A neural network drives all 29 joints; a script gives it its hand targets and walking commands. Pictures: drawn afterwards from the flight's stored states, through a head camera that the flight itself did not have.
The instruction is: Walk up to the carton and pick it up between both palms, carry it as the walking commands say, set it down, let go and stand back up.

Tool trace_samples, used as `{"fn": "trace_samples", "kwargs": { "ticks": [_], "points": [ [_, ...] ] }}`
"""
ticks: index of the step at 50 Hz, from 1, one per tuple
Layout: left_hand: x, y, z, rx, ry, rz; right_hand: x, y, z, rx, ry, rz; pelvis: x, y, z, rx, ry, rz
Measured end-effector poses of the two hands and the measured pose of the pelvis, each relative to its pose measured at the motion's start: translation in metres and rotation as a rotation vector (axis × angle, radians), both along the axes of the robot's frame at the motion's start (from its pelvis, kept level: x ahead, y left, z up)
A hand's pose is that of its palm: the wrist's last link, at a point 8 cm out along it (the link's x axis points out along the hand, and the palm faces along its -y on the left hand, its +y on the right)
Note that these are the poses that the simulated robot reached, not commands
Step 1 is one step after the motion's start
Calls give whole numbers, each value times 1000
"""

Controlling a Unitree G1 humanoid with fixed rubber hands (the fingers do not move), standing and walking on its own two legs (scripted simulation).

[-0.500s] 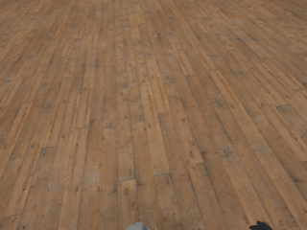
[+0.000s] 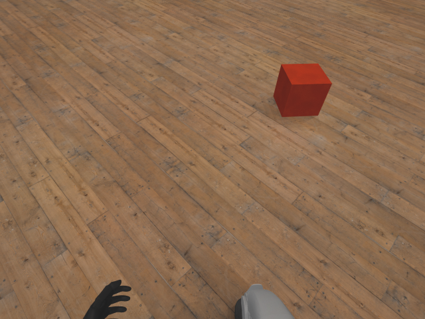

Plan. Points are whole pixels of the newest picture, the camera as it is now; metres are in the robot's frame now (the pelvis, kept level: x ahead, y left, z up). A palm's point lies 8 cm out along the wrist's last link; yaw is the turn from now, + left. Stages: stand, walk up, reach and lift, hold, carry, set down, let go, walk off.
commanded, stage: walk up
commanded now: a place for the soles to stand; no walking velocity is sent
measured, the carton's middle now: (299, 90) +1.65 -0.79 -0.64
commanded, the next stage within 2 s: none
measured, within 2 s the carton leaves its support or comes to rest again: neither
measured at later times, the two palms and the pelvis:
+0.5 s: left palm (114, 234) +0.37 +0.23 -0.14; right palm (313, 193) +0.42 -0.28 -0.10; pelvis +0.32 -0.02 -0.02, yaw -11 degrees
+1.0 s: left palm (202, 103) +0.84 -0.01 -0.11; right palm (341, 204) +0.41 -0.37 -0.14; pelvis +0.58 -0.15 -0.03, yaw -22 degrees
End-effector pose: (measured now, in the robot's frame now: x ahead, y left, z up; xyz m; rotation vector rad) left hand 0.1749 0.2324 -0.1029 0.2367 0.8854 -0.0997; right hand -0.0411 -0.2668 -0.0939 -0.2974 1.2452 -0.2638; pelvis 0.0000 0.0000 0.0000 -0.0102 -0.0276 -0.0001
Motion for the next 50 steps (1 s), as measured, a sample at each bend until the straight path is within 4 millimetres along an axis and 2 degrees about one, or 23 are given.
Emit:
{"fn": "trace_samples", "kwargs": {
  "ticks": [3, 5, 7, 8, 10, 12, 15, 18, 22, 26, 27, 29, 34, 38, 42, 45, 47, 49, 50],
  "points": [
    [72, -35, -1, -22, -36, -92, -4, 1, -10, 16, 102, -93, 40, -6, -7, -4, 7, -30],
    [118, -55, -4, -21, -70, -133, 0, -1, -20, 31, 172, -133, 70, -12, -16, -6, 19, -46],
    [156, -66, -11, -1, -111, -134, 14, -6, -34, 49, 225, -154, 100, -22, -30, -3, 29, -68],
    [168, -67, -15, 14, -117, -120, 29, -9, -40, 60, 226, -158, 112, -26, -34, -3, 33, -86],
    [177, -62, -21, 47, -87, -70, 77, -14, -46, 80, 154, -135, 133, -31, -35, -3, 30, -110],
    [173, -50, -23, 87, -26, -25, 144, -19, -43, 90, 19, -86, 155, -34, -29, -8, 25, -127],
    [162, -32, -21, 117, 61, 31, 246, -24, -28, 88, -169, 7, 188, -36, -19, -12, 25, -145],
    [158, -19, -18, 121, 123, 73, 329, -23, -13, 88, -294, 68, 223, -34, -12, -11, 29, -160],
    [169, -7, -22, 107, 193, 121, 414, -15, -1, 88, -386, 106, 275, -29, -11, -8, 28, -176],
    [204, 2, -41, 104, 259, 100, 476, -10, -5, 52, -454, 98, 334, -19, -25, -4, 24, -209],
    [217, 2, -46, 109, 272, 74, 483, -11, -8, 38, -461, 76, 345, -18, -29, 4, 24, -220],
    [252, -2, -48, 121, 278, 12, 483, -16, -11, 17, -435, 2, 366, -19, -29, 17, 17, -249],
    [378, -32, -25, 118, 160, -143, 445, -29, -9, -8, -273, -174, 414, -32, -12, 28, 7, -322],
    [477, -80, -4, 83, 46, -242, 413, -35, -7, 0, -130, -285, 454, -49, -2, 26, 3, -355],
    [560, -148, 9, 24, -51, -333, 399, -42, -10, 37, -8, -382, 494, -74, -1, 23, -7, -370],
    [610, -201, 10, -2, -98, -385, 404, -57, -19, 60, 64, -435, 528, -101, -8, 24, -9, -373],
    [639, -229, 5, 1, -129, -394, 414, -73, -30, 75, 107, -446, 551, -123, -19, 28, -7, -370],
    [658, -244, -5, 23, -148, -365, 435, -92, -44, 91, 125, -435, 570, -142, -31, 32, -5, -372],
    [662, -245, -8, 34, -133, -339, 453, -103, -47, 94, 108, -423, 577, -148, -32, 28, -6, -375]
  ]
}}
